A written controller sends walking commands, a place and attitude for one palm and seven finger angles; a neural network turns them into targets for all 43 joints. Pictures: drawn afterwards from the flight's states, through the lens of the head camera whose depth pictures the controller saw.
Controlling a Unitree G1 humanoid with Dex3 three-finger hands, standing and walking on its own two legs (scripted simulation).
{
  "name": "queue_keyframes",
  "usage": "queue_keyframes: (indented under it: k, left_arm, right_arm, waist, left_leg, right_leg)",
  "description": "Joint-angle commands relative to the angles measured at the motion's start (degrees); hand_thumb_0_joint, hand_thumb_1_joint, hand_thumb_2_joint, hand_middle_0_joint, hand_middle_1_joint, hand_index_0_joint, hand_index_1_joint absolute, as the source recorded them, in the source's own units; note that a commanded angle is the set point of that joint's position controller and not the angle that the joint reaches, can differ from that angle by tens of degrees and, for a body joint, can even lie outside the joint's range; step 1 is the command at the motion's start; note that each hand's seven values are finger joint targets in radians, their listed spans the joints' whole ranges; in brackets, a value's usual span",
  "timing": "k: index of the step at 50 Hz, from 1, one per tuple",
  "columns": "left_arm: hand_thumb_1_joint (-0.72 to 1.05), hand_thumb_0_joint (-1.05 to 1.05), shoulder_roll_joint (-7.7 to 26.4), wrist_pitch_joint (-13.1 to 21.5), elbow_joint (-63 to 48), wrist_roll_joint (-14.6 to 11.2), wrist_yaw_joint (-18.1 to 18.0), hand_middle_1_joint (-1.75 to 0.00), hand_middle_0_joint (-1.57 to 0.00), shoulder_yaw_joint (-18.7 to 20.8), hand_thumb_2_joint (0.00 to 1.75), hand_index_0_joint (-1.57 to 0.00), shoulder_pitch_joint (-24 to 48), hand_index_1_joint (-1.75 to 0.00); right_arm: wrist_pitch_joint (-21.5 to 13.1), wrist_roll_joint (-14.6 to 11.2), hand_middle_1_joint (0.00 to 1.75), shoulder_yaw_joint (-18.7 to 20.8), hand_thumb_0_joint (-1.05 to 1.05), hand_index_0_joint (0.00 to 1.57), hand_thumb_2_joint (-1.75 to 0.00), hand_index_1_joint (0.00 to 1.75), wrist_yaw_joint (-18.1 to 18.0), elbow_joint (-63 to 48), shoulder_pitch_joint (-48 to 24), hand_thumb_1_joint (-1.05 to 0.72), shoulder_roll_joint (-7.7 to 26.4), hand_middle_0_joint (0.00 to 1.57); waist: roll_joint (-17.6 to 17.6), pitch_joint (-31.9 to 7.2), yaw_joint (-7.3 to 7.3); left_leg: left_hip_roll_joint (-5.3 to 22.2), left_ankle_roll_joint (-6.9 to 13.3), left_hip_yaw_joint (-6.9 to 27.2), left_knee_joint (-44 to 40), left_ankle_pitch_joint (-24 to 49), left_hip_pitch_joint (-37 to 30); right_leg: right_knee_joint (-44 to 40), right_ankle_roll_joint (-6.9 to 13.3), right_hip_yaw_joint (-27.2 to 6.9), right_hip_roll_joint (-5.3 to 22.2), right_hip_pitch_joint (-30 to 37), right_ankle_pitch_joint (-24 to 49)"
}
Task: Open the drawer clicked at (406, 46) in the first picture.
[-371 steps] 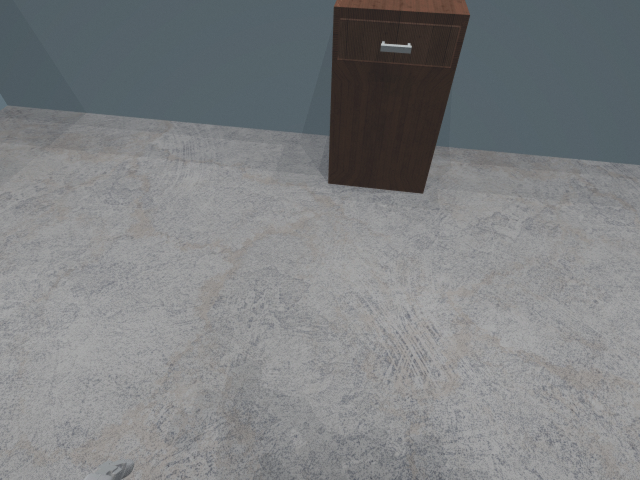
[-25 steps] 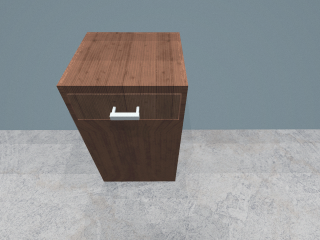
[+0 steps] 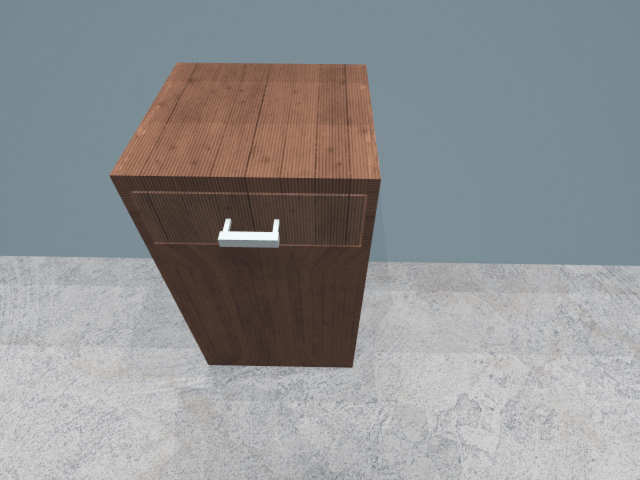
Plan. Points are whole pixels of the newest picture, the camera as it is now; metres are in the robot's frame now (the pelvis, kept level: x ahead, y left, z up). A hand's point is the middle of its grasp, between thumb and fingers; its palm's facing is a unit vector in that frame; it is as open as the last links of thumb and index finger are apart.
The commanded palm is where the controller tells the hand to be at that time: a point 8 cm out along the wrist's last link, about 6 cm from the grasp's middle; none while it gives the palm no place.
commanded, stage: come to a stop and stand still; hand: left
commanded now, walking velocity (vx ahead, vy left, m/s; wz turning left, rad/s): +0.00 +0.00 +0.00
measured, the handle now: (250, 231) +0.55 +0.17 -0.08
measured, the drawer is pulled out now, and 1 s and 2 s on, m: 0.00 0.00 0.00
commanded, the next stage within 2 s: look again from close up in 0.46 s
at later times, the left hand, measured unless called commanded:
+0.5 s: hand out of the picture +0.00 +0.15 -0.18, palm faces +0.05 -0.98 -0.19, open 7.4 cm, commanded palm none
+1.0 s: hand out of the picture -0.01 +0.21 -0.19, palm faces +0.02 -0.99 -0.17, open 7.4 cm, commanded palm none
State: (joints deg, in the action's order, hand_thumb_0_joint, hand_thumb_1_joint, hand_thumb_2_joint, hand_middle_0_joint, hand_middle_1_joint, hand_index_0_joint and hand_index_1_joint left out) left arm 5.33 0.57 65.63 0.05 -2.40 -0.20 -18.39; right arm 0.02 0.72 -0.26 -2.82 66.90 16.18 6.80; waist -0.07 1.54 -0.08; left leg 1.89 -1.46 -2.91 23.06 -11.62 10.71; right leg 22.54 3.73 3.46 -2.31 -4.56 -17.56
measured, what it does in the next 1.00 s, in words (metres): shifts its weight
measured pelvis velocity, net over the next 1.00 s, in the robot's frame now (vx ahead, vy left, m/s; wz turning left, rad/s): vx -0.02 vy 0.05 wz -0.02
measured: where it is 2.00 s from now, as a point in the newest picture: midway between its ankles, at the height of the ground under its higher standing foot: outside the picture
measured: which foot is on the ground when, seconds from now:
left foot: down 0.00-1.00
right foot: down 0.00-1.00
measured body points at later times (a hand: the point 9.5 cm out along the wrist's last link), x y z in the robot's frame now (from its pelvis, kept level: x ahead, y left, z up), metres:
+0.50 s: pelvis +0.02 -0.01 +0.00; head +0.03 -0.02 +0.45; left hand +0.00 +0.21 -0.16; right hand +0.01 -0.22 -0.17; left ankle +0.01 +0.14 -0.74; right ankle -0.06 -0.07 -0.74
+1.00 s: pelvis -0.02 +0.05 -0.01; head -0.04 +0.06 +0.44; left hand -0.01 +0.26 -0.17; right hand -0.01 -0.18 -0.16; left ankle +0.02 +0.11 -0.74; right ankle -0.06 -0.07 -0.74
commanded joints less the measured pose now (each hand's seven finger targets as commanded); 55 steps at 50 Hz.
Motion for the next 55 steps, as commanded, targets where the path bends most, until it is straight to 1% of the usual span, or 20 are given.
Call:
queue_keyframes:
  k: [1,23,27,28,29,30,31,32,33,34,35,36,37,38,40,42,43,45,48,55]
  left_arm:
    - [0.90,0.00,5.36,0.47,-0.83,0.29,-0.74,-0.30,-0.20,0.75,0.90,-0.20,-5.48,-0.30]
    - [0.90,0.00,7.07,0.27,-0.95,0.21,-0.92,-0.30,-0.20,1.15,0.90,-0.20,-5.66,-0.30]
    - [0.90,0.00,7.07,0.17,-0.98,0.21,-0.93,-0.30,-0.20,1.16,0.90,-0.20,-5.40,-0.30]
    - [0.90,0.00,9.16,3.20,-0.75,1.64,-2.86,-0.30,-0.20,1.28,0.90,-0.20,-10.00,-0.30]
    - [0.90,0.00,11.48,3.70,-1.54,1.76,-2.67,-0.30,-0.20,1.65,0.90,-0.20,-10.74,-0.30]
    - [0.90,0.00,10.73,3.42,-3.05,1.58,-2.46,-0.30,-0.20,1.54,0.90,-0.20,-10.09,-0.30]
    - [0.90,0.00,9.92,3.30,-3.93,1.51,-2.34,-0.30,-0.20,1.05,0.90,-0.20,-8.66,-0.30]
    - [0.90,0.00,10.53,3.27,-5.36,1.13,-2.11,-0.30,-0.20,1.18,0.90,-0.20,-6.92,-0.30]
    - [0.90,0.00,10.75,3.12,-6.42,0.79,-1.91,-0.30,-0.20,1.19,0.90,-0.20,-5.62,-0.30]
    - [0.90,0.00,10.61,2.70,-7.09,0.40,-1.78,-0.30,-0.20,1.23,0.90,-0.20,-4.63,-0.30]
    - [0.90,0.00,9.29,2.13,-7.44,-0.03,-1.49,-0.30,-0.20,1.13,0.90,-0.20,-3.94,-0.30]
    - [0.90,0.00,7.50,1.33,-7.57,-0.17,-1.29,-0.30,-0.20,0.90,0.90,-0.20,-4.19,-0.30]
    - [0.90,0.00,6.35,0.53,-7.33,0.30,-1.28,-0.30,-0.20,0.81,0.90,-0.20,-5.23,-0.30]
    - [0.90,0.00,5.91,0.38,-7.42,0.84,-1.22,-0.30,-0.20,0.76,0.90,-0.20,-6.53,-0.30]
    - [0.90,0.00,7.17,0.46,-6.29,0.94,-1.04,-0.30,-0.20,0.50,0.90,-0.20,-7.48,-0.30]
    - [0.90,0.00,8.08,0.16,-6.30,0.80,-0.79,-0.30,-0.20,0.31,0.90,-0.20,-7.41,-0.30]
    - [0.90,0.00,8.00,0.23,-6.20,0.67,-0.73,-0.30,-0.20,0.29,0.90,-0.20,-6.85,-0.30]
    - [0.90,0.00,7.76,-0.10,-7.05,0.61,-0.51,-0.30,-0.20,0.15,0.90,-0.20,-5.25,-0.30]
    - [0.90,0.00,7.80,-0.61,-7.84,0.85,-0.15,-0.30,-0.20,0.20,0.90,-0.20,-4.86,-0.30]
    - [0.90,0.00,7.57,-1.00,-7.27,1.37,0.26,-0.30,-0.20,0.31,0.90,-0.20,-7.80,-0.30]
  right_arm:
    - [-0.43,-0.25,0.30,0.48,0.00,0.20,-0.90,0.30,0.01,-1.05,4.20,-0.90,4.03,0.20]
    - [-0.29,-0.27,0.30,0.30,0.00,0.20,-0.90,0.30,-0.38,-1.47,2.76,-0.90,5.30,0.20]
    - [-0.19,-0.24,0.30,0.21,0.00,0.20,-0.90,0.30,-0.39,-1.19,2.83,-0.90,5.30,0.20]
    - [-1.68,-0.65,0.30,0.60,0.00,0.20,-0.90,0.30,0.67,-6.66,-4.35,-0.90,6.80,0.20]
    - [-0.98,-0.61,0.30,0.41,0.00,0.20,-0.90,0.30,1.20,-10.50,-4.60,-0.90,5.33,0.20]
    - [-0.79,-0.22,0.30,0.70,0.00,0.20,-0.90,0.30,0.72,-9.99,-0.93,-0.90,3.52,0.20]
    - [-1.11,-0.17,0.30,0.92,0.00,0.20,-0.90,0.30,0.64,-9.53,1.47,-0.90,4.16,0.20]
    - [-1.32,-0.35,0.30,0.91,0.00,0.20,-0.90,0.30,0.79,-9.24,3.22,-0.90,4.48,0.20]
    - [-1.53,-0.38,0.30,1.03,0.00,0.20,-0.90,0.30,0.81,-8.81,4.40,-0.90,4.90,0.20]
    - [-1.59,-0.27,0.30,1.09,0.00,0.20,-0.90,0.30,0.82,-7.85,6.73,-0.90,5.22,0.20]
    - [-1.60,-0.04,0.30,1.07,0.00,0.20,-0.90,0.30,0.59,-7.81,7.25,-0.90,6.70,0.20]
    - [-1.53,0.12,0.30,1.02,0.00,0.20,-0.90,0.30,0.25,-8.57,5.50,-0.90,7.79,0.20]
    - [-1.22,0.12,0.30,0.91,0.00,0.20,-0.90,0.30,0.18,-9.32,3.84,-0.90,8.13,0.20]
    - [-1.14,0.20,0.30,0.82,0.00,0.20,-0.90,0.30,0.48,-10.02,3.39,-0.90,8.39,0.20]
    - [-1.19,0.02,0.30,-0.13,0.00,0.20,-0.90,0.30,0.41,-9.94,3.23,-0.90,6.69,0.20]
    - [-1.19,-0.08,0.30,-0.38,0.00,0.20,-0.90,0.30,0.58,-10.27,3.00,-0.90,6.64,0.20]
    - [-1.09,0.07,0.30,-0.24,0.00,0.20,-0.90,0.30,0.55,-10.08,2.84,-0.90,7.32,0.20]
    - [-1.08,0.10,0.30,0.02,0.00,0.20,-0.90,0.30,0.71,-10.00,3.86,-0.90,8.42,0.20]
    - [-0.82,0.29,0.30,0.28,0.00,0.20,-0.90,0.30,1.03,-10.27,3.25,-0.90,9.19,0.20]
    - [-0.45,0.27,0.30,0.90,0.00,0.20,-0.90,0.30,1.30,-10.33,3.33,-0.90,10.41,0.20]
  waist:
    - [0.87,2.94,-0.04]
    - [1.76,1.89,0.23]
    - [1.52,3.24,0.21]
    - [6.05,5.26,2.91]
    - [7.47,5.20,0.86]
    - [10.17,0.31,-0.11]
    - [9.06,-3.84,-1.23]
    - [10.34,-7.86,-1.96]
    - [7.79,-9.69,-2.38]
    - [4.75,-9.63,-3.02]
    - [-0.33,-8.78,-2.76]
    - [-5.62,-5.46,-1.28]
    - [-6.04,0.25,-0.05]
    - [-4.56,5.04,0.29]
    - [-6.24,7.90,0.90]
    - [-5.31,5.23,0.67]
    - [-1.09,3.21,0.52]
    - [0.47,3.82,0.09]
    - [-0.84,6.94,0.37]
    - [-3.15,4.48,1.29]
  left_leg:
    - [4.48,2.41,3.77,-1.11,12.11,-3.59]
    - [4.22,2.14,2.33,0.55,13.97,-4.85]
    - [4.28,2.11,2.55,0.12,13.40,-4.50]
    - [2.39,0.92,-1.93,17.57,6.76,5.30]
    - [-1.32,1.61,-1.58,19.89,-9.23,11.79]
    - [-1.97,3.41,-0.81,18.65,-12.25,11.54]
    - [-2.06,3.85,-0.96,16.02,-11.36,10.81]
    - [-2.58,3.78,-1.06,12.38,-8.42,8.08]
    - [-3.24,3.66,-1.41,8.47,-2.45,4.28]
    - [-1.80,3.83,-0.64,5.83,5.06,0.27]
    - [1.64,4.77,2.54,5.65,15.85,-3.26]
    - [5.89,6.83,6.97,5.30,24.16,-3.19]
    - [7.68,8.01,8.08,3.73,23.11,0.51]
    - [6.55,7.54,7.02,3.64,18.11,3.59]
    - [4.99,7.12,8.80,3.40,14.10,6.32]
    - [4.14,6.89,9.34,2.46,12.48,5.21]
    - [4.25,6.70,9.19,3.23,10.74,3.98]
    - [4.58,6.80,10.35,0.14,2.19,4.96]
    - [5.01,6.94,13.32,-6.12,-12.66,9.38]
    - [6.48,7.53,16.85,-12.96,-24.52,12.03]
  right_leg:
    - [-5.05,-2.00,-6.32,8.58,-5.14,19.00]
    - [-4.43,-3.24,-5.92,9.16,-1.17,30.21]
    - [-4.74,-3.07,-5.92,8.90,-1.80,27.89]
    - [-3.99,-9.12,-12.47,13.28,-4.22,63.61]
    - [1.09,-7.52,-10.78,15.58,3.05,82.17]
    - [4.65,-6.73,-9.93,16.25,7.28,90.70]
    - [7.20,-3.32,-7.23,14.49,9.32,88.20]
    - [9.31,-0.54,-5.60,12.95,11.18,82.57]
    - [11.44,0.11,-5.73,11.91,10.02,75.43]
    - [12.92,0.11,-5.84,10.95,6.52,62.28]
    - [12.77,-0.16,-5.68,9.14,1.12,43.46]
    - [9.64,-1.08,-4.60,6.93,-4.21,24.42]
    - [5.70,-1.42,-3.80,5.23,-6.65,8.28]
    - [2.86,-1.09,-4.29,4.69,-8.37,5.04]
    - [1.05,-0.42,-6.01,5.66,-8.42,6.52]
    - [0.92,-0.08,-6.61,6.45,-7.25,7.41]
    - [1.06,0.01,-6.78,6.13,-6.64,7.37]
    - [1.00,-0.23,-5.96,5.79,-7.41,0.88]
    - [1.37,-0.42,-5.32,5.20,-8.50,-3.72]
    - [4.33,-0.85,-2.97,4.03,-7.43,-5.53]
